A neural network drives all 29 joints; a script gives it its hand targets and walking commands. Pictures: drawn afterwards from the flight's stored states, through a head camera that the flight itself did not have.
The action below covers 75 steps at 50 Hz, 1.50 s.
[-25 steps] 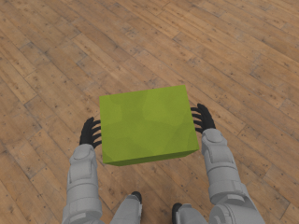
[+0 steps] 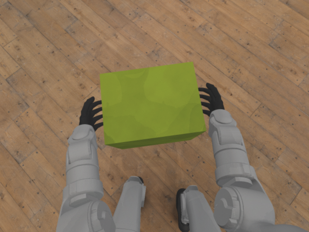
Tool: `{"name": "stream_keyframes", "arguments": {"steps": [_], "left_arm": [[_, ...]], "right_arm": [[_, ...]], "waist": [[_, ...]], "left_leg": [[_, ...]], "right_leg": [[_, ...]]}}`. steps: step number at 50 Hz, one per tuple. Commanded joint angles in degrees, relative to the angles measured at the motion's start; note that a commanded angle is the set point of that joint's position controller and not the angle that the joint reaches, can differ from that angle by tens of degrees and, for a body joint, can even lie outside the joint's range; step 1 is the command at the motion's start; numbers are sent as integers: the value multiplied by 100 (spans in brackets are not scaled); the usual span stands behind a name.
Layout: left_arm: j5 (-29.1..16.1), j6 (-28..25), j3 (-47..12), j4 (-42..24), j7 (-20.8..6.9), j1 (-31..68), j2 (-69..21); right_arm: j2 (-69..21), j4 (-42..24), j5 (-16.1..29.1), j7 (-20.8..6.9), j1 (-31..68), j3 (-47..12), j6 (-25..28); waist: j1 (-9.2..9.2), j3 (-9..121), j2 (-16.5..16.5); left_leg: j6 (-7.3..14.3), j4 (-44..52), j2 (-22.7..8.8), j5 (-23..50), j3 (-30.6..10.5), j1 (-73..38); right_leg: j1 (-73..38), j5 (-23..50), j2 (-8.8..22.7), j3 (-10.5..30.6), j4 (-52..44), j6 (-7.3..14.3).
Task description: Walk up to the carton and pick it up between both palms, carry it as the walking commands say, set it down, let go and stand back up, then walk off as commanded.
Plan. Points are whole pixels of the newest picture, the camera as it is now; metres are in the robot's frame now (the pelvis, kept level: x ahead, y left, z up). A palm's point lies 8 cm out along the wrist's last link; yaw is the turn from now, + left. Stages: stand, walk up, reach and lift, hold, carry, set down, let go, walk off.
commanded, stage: set down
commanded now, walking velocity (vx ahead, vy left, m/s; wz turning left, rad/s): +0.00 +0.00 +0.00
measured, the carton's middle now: (152, 112) +0.43 +0.07 -0.17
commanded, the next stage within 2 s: none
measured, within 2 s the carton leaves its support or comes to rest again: neither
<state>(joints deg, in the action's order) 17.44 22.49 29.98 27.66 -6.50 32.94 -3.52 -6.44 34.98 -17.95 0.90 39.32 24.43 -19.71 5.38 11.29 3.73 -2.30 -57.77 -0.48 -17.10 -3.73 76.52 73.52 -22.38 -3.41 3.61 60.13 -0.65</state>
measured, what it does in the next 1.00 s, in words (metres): lowers itself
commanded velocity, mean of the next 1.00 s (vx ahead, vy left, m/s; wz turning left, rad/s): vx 0.00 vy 0.00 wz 0.00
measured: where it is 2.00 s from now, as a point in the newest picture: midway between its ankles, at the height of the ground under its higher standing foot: (158, 211)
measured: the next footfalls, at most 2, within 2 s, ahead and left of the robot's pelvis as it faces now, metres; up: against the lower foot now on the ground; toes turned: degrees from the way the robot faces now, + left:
none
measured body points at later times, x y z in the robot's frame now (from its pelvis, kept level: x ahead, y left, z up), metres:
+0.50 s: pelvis -0.03 +0.01 -0.08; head +0.20 +0.03 +0.30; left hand +0.38 +0.25 -0.18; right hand +0.45 -0.09 -0.16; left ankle +0.07 +0.14 -0.64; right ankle +0.03 -0.12 -0.64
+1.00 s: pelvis -0.03 +0.00 -0.15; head +0.25 +0.02 +0.20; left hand +0.41 +0.25 -0.26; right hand +0.48 -0.09 -0.26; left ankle +0.07 +0.14 -0.64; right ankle +0.03 -0.12 -0.64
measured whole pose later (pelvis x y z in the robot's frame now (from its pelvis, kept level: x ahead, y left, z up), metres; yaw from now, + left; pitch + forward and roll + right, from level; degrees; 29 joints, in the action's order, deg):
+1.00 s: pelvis -0.03 +0.00 -0.15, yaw -2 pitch +52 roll -1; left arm 9.7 19.8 29.2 35.1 -2.5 50.6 4.4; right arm 1.3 43.3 -10.2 7.4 58.3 19.0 -17.2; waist 6.1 14.6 3.9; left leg -3.2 -89.7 -0.3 -24.6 -4.3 116.9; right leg 113.8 -30.1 -6.2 3.6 92.2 -2.1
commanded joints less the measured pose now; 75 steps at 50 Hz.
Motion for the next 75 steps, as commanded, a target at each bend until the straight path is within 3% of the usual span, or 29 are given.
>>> {"name": "stream_keyframes", "arguments": {"steps": [1,2,5,6,12,19,22,23,25,26,30,31,35,37,38,39,44,45,48,49,52,53,58,60,61,63,64,67,75], "left_arm": [[-1152,-610,-3711,-565,-1264,3401,-4886],[-1247,-644,-3856,-515,-1241,3372,-4945],[-1345,-695,-3976,-603,-1134,3459,-4658],[-1434,-678,-4049,-609,-1108,3510,-4776],[-1469,-591,-4014,-234,-1115,3872,-4571],[-1564,-532,-3634,94,-972,4991,-4550],[-1503,-496,-3419,218,-883,5190,-4396],[-1553,-479,-3428,207,-872,5364,-4445],[-1588,-452,-3368,103,-845,5727,-4298],[-1514,-428,-3243,83,-800,5895,-4218],[-1360,-279,-3051,403,-850,5779,-4293],[-1406,-302,-3067,257,-880,5975,-4216],[-1450,-305,-3067,296,-1059,5947,-4214],[-1589,-370,-3188,99,-1116,5979,-4170],[-1559,-407,-3114,174,-1155,5787,-3982],[-1650,-449,-3199,64,-1125,6001,-4111],[-1698,-551,-3215,122,-1116,5821,-3744],[-1637,-566,-3037,281,-1079,5692,-3734],[-1645,-604,-3013,304,-1058,5661,-3631],[-1659,-609,-3038,270,-1043,5818,-3618],[-1592,-586,-2932,461,-1037,5748,-3545],[-1619,-575,-2936,433,-1017,5844,-3444],[-1620,-531,-2826,544,-989,6345,-3407],[-1715,-540,-2934,339,-954,6692,-3374],[-1705,-526,-2937,320,-949,6762,-3333],[-1802,-524,-3067,283,-904,7032,-3391],[-1820,-534,-3087,198,-900,7046,-3368],[-1858,-512,-3133,158,-834,7375,-3185],[-2094,-453,-3369,-204,-637,8385,-3155]], "right_arm": [[-5568,30,1286,-1598,2713,-3514,535],[-5521,-2,1270,-1583,2644,-3562,576],[-5466,-29,1354,-1529,2664,-3712,597],[-5490,7,1356,-1507,2623,-3768,576],[-5267,270,1170,-1414,2762,-3550,420],[-4724,700,1187,-1384,3804,-2944,387],[-4747,854,1257,-1372,4307,-2714,365],[-4654,899,1224,-1376,4464,-2628,364],[-4751,994,1300,-1373,4631,-2608,300],[-4816,1097,1314,-1380,4774,-2602,266],[-4933,1151,1336,-1353,4983,-2583,165],[-5024,1289,1279,-1343,4958,-2557,127],[-5085,1079,1280,-1238,4951,-2684,137],[-5111,1025,1258,-1156,4723,-2770,185],[-5146,789,1389,-1111,5019,-2906,251],[-5093,837,1380,-1091,4955,-2970,274],[-4931,608,1539,-930,4924,-3118,455],[-4932,705,1529,-926,4938,-3137,469],[-4792,552,1608,-880,5140,-3223,533],[-4762,677,1581,-857,4994,-3136,519],[-4644,745,1599,-850,5239,-3072,533],[-4491,820,1527,-845,5251,-2946,508],[-4285,994,1548,-851,5721,-2787,461],[-4222,965,1584,-856,5880,-2764,439],[-4231,958,1658,-856,5967,-2805,425],[-4187,876,1713,-853,6229,-2810,434],[-4227,729,1795,-859,6408,-2942,441],[-3897,875,1797,-885,6632,-2825,403],[-3730,1019,1983,-982,7293,-2859,256]], "waist": [[548,5279,-298],[355,5307,-224],[515,5728,-208],[433,5719,-31],[217,5336,-22],[153,4872,-359],[344,4812,-316],[214,4790,-322],[290,5125,-269],[473,5098,-273],[601,5309,-154],[548,5385,63],[488,5768,166],[312,5883,222],[523,6075,254],[401,6082,202],[450,6123,105],[619,6076,251],[690,5978,302],[548,5877,158],[678,5806,191],[541,5783,246],[581,5431,220],[537,5807,141],[684,5815,65],[573,6003,-79],[732,6144,-23],[529,5980,-130],[575,7078,-189]], "left_leg": [[156,-453,678,3463,442,-3010],[156,-505,648,3622,389,-3048],[143,-730,682,3479,391,-3000],[126,-732,686,3376,382,-2866],[119,-950,725,2151,502,-2121],[43,-1282,671,758,600,-1434],[54,-1385,670,483,554,-1359],[29,-1459,658,299,577,-1243],[14,-1572,688,153,645,-1166],[24,-1630,698,112,668,-1174],[56,-1855,712,198,839,-976],[56,-1870,717,173,801,-844],[79,-2240,751,773,963,-397],[57,-2427,771,1181,970,-162],[92,-2562,770,1373,986,-33],[75,-2578,773,1477,928,-51],[70,-2890,716,1883,900,154],[80,-2850,725,1808,862,256],[104,-2918,700,1863,803,408],[84,-2977,683,1921,822,205],[85,-3048,659,1743,860,282],[83,-3107,644,1569,820,276],[95,-3172,619,1072,825,676],[64,-3304,596,972,876,515],[42,-3364,591,990,924,634],[33,-3453,579,951,881,350],[38,-3505,603,1039,926,424],[8,-3639,557,740,873,420],[-95,-3954,522,510,842,-136]], "right_leg": [[-844,2626,-694,-244,195,20],[-624,2595,-713,-260,192,13],[-392,2377,-742,-336,431,13],[-405,2349,-770,-367,463,12],[151,1313,-739,-498,700,-30],[937,82,-696,-524,1099,92],[1274,-185,-717,-625,1346,63],[1305,-271,-707,-628,1373,78],[1234,-292,-729,-661,1522,49],[1352,-345,-750,-659,1619,43],[1217,-299,-751,-659,1680,-3],[1152,-247,-775,-741,1773,-40],[869,441,-779,-675,1956,-95],[694,957,-774,-610,2037,-96],[601,1180,-753,-588,2155,-125],[717,1281,-764,-616,2260,-128],[961,1656,-781,-578,2476,-119],[996,1575,-783,-599,2552,-138],[1264,1521,-782,-632,2659,-139],[1506,1379,-829,-611,2619,-112],[1755,1083,-818,-710,2724,-110],[1936,849,-829,-759,2784,-125],[2322,311,-793,-831,2943,-94],[2191,270,-801,-847,3085,-64],[2187,306,-785,-793,3127,-47],[2396,136,-792,-852,3251,-45],[2273,225,-788,-854,3324,-44],[2797,-189,-764,-902,3463,-21],[2307,-246,-741,-995,4038,46]]}}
